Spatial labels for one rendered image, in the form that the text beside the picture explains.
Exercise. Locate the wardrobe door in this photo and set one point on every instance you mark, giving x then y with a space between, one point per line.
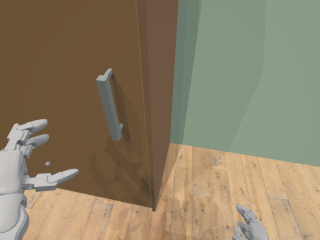
51 53

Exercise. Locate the handle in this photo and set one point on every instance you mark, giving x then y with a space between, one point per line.
105 91

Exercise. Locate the robot left forearm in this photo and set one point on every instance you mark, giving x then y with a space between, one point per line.
14 219

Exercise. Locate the left robot hand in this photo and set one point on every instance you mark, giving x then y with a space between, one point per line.
13 161

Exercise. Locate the right robot hand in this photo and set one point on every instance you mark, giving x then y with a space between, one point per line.
255 230

